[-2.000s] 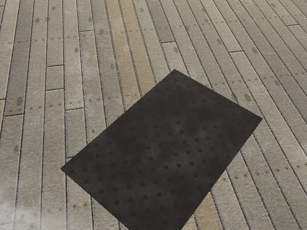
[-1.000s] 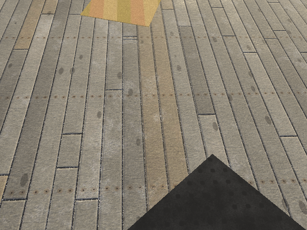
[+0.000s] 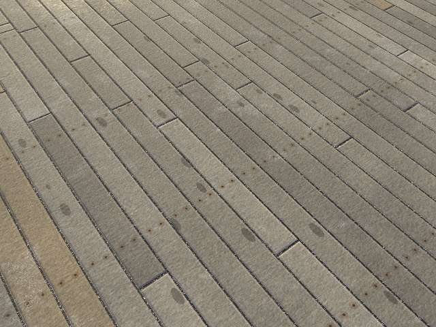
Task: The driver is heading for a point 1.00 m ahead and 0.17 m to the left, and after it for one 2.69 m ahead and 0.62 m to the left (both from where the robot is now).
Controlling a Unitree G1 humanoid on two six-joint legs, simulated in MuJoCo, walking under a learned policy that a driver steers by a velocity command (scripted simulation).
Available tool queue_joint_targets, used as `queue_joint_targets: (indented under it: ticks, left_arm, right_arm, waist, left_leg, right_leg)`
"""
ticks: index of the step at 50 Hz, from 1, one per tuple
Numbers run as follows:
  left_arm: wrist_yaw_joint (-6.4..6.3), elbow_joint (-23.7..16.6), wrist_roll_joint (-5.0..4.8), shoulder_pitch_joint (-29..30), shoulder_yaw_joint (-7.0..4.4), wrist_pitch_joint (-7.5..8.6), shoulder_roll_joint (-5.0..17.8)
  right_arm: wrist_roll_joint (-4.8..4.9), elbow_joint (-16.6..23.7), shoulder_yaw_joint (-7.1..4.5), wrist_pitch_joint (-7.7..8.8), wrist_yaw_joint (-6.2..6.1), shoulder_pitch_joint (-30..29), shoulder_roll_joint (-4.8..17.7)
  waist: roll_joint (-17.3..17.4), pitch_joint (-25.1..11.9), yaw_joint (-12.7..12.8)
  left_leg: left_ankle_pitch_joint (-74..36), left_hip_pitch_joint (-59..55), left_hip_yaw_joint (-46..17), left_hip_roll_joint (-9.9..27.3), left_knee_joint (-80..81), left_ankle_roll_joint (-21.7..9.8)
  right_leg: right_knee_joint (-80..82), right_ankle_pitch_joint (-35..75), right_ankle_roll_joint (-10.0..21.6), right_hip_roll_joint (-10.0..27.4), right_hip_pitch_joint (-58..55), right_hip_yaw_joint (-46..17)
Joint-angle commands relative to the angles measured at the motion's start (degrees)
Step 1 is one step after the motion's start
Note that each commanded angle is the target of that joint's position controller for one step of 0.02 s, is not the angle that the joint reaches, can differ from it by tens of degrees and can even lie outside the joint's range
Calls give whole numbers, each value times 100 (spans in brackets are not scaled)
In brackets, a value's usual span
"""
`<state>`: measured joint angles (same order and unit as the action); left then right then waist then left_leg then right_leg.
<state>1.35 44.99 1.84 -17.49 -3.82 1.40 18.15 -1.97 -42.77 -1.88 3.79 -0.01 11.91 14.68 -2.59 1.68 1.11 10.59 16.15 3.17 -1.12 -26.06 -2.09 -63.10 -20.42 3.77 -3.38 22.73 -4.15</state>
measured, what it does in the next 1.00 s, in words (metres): walks ahead: right foot, then left foot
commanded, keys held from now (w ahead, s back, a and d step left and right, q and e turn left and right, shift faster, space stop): w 0.96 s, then w+q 0.04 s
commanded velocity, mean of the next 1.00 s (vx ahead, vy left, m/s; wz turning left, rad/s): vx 0.50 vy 0.00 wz -0.08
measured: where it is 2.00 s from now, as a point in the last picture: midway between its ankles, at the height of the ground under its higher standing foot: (227, 192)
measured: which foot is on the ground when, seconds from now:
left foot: down 0.00-0.34, up 0.36-0.84, down 0.86-1.00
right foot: up 0.00-0.30, down 0.32-0.86, up 0.88-1.00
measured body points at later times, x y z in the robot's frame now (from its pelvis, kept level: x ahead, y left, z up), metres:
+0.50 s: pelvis +0.25 -0.05 +0.00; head +0.27 -0.07 +0.45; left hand +0.36 +0.20 -0.11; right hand +0.29 -0.32 -0.14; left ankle +0.21 +0.09 -0.66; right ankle +0.27 -0.12 -0.74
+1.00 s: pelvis +0.52 -0.02 +0.00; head +0.55 -0.01 +0.45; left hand +0.55 +0.24 -0.15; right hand +0.62 -0.29 -0.12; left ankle +0.58 +0.04 -0.74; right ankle +0.40 -0.13 -0.65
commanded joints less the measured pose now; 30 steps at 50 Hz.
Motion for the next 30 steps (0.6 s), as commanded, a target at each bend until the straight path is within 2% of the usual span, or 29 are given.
queue_joint_targets:
  ticks: [1,3,5,8,11,14,15,16,17,18,19,20,21,22,23,24,25,26,30]
  left_arm:
    - [86,-257,53,-298,-12,-33,207]
    - [121,-387,63,98,17,-32,184]
    - [152,-531,65,578,73,-13,127]
    - [213,-706,45,1247,206,30,-57]
    - [198,-805,18,1645,243,57,-25]
    - [118,-792,38,1542,207,99,99]
    - [80,-650,70,1131,175,134,125]
    - [25,-350,136,341,97,194,265]
    - [-51,-149,241,-697,-22,238,649]
    - [-118,-91,196,-972,-183,197,1287]
    - [-124,-97,-39,-775,-152,151,1017]
    - [-120,-107,-71,-337,-61,161,701]
    - [-93,-94,-56,-78,16,202,408]
    - [-93,-75,-68,75,54,243,272]
    - [-98,-34,-90,162,92,272,150]
    - [-87,27,-83,66,106,327,114]
    - [-96,100,-111,-2,71,360,208]
    - [-100,174,-145,-75,52,386,232]
    - [-102,445,-158,-428,45,391,226]
  right_arm:
    - [73,1,-151,204,60,508,597]
    - [105,-113,-176,255,84,610,670]
    - [113,-220,-183,241,91,702,679]
    - [140,-379,-189,202,112,866,696]
    - [138,-573,-226,163,114,1207,841]
    - [125,-714,-260,82,86,1297,980]
    - [145,-751,-256,52,75,1265,994]
    - [156,-786,-213,30,68,1327,881]
    - [164,-590,-132,39,65,1204,675]
    - [241,-355,-16,40,96,1661,130]
    - [76,-460,-188,-24,27,1307,781]
    - [101,-378,-200,-5,57,1007,737]
    - [132,-380,-158,17,86,879,598]
    - [104,-425,-155,-27,102,870,531]
    - [37,-506,-137,-103,131,1029,460]
    - [0,-545,-136,-158,157,1043,412]
    - [-4,-530,-127,-194,187,1037,356]
    - [-25,-509,-133,-218,209,860,364]
    - [-16,-238,-109,-236,242,-100,304]
  waist:
    - [903,-157,-35]
    - [836,-79,-55]
    - [789,40,-123]
    - [811,100,-258]
    - [837,120,-385]
    - [828,95,-266]
    - [732,-89,-42]
    - [487,-545,261]
    - [-42,-1259,711]
    - [-1486,-1767,491]
    - [-597,-1397,527]
    - [-321,-717,298]
    - [-123,-408,140]
    - [-164,-254,-13]
    - [-209,-203,-163]
    - [-262,-156,-195]
    - [-294,-228,-251]
    - [-183,-120,-244]
    - [-30,204,-96]
  left_leg:
    - [-882,-828,-1567,1461,1485,-776]
    - [-1091,-937,-1299,1491,1648,-868]
    - [-1097,-961,-982,1399,1798,-867]
    - [-1315,-834,-527,1192,1830,-770]
    - [-1627,-1024,-494,1314,1670,-707]
    - [-2403,-1386,-517,1503,1197,-636]
    - [-3111,-1407,-361,1407,620,-556]
    - [-3364,-1165,-111,1141,-408,-442]
    - [-1994,-246,116,883,-1952,-291]
    - [1654,1694,319,-117,-3837,-68]
    - [1852,2225,-438,76,-4385,-152]
    - [1370,2349,-548,328,-4360,-210]
    - [1016,2154,-530,496,-4060,-200]
    - [864,1919,-484,606,-3799,-155]
    - [731,1643,-460,664,-3651,-86]
    - [676,1484,-421,640,-3612,-48]
    - [603,1520,-369,625,-3553,9]
    - [440,1662,-350,673,-3448,64]
    - [-352,2235,-230,787,-2615,222]
  right_leg:
    - [5,267,-90,299,911,-229]
    - [335,561,-162,358,1244,-215]
    - [929,934,-249,459,1406,-60]
    - [2041,1498,-296,590,996,429]
    - [2681,1472,-196,550,608,705]
    - [3099,1038,39,398,179,829]
    - [3428,1049,141,240,-418,906]
    - [3673,1068,283,153,-1493,874]
    - [3847,421,581,1216,-2851,-294]
    - [4533,-19,1240,2745,-4074,-2971]
    - [4697,138,1233,2614,-3677,-3159]
    - [4698,603,1115,2344,-3093,-2285]
    - [4857,1261,977,2067,-2516,-1702]
    - [5006,1553,827,1828,-2155,-1275]
    - [5171,1717,717,1638,-1846,-952]
    - [5189,2341,720,1578,-1682,-778]
    - [5280,2375,819,1598,-1726,-712]
    - [5422,2333,856,1552,-1685,-602]
    - [5682,2409,856,1418,-1834,-238]
Next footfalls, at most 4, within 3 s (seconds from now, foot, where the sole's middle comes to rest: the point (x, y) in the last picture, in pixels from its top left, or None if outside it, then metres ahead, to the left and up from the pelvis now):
0.32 right None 0.31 -0.13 -0.78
0.86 left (208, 284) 0.62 0.04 -0.78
1.40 right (261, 210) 0.90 -0.14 -0.78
1.92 left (189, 171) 1.08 0.14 -0.78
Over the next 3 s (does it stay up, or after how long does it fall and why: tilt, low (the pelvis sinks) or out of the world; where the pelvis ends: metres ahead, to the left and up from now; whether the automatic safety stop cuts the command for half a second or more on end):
stays up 1.08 0.03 0.01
